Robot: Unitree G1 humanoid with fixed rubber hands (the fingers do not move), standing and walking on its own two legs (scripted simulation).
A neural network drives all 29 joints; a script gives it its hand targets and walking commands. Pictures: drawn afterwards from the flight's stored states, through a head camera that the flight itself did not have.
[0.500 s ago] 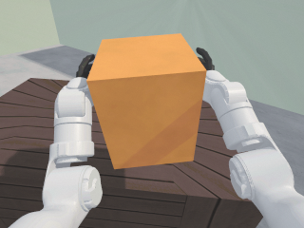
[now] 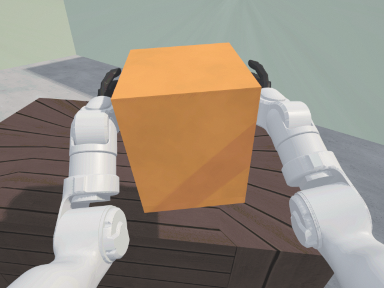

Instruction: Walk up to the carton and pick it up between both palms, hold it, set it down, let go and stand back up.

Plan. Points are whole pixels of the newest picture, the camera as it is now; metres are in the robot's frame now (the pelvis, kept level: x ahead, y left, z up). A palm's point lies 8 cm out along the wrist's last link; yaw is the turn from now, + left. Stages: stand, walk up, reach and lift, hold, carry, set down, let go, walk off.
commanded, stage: hold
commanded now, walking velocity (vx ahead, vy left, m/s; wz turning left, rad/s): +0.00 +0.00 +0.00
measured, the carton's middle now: (187, 126) +0.36 +0.00 +0.24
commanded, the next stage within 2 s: none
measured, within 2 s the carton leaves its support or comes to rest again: neither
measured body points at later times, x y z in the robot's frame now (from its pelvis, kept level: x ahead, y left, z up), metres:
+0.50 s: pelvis +0.00 +0.00 +0.00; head -0.09 +0.02 +0.44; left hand +0.38 +0.16 +0.28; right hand +0.38 -0.14 +0.30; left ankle +0.02 +0.11 -0.75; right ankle -0.01 -0.11 -0.75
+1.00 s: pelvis +0.00 +0.00 +0.00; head -0.09 +0.02 +0.44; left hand +0.39 +0.15 +0.28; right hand +0.38 -0.14 +0.30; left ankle +0.02 +0.11 -0.75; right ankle -0.01 -0.11 -0.75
